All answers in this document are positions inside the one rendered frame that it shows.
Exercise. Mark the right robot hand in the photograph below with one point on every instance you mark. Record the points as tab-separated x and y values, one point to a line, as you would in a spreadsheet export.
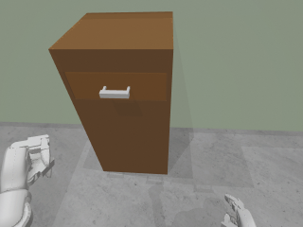
242	218

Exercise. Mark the left robot hand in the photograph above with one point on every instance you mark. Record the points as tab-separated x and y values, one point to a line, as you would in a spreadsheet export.
17	162

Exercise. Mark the drawer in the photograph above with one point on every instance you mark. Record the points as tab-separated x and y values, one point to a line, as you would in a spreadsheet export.
143	86

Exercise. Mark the handle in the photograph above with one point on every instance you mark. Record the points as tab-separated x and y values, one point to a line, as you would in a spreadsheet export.
114	93

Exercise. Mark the cabinet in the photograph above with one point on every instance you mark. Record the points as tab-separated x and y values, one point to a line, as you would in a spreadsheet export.
127	135

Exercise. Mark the robot left forearm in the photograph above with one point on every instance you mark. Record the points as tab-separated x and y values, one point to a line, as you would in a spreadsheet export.
15	210

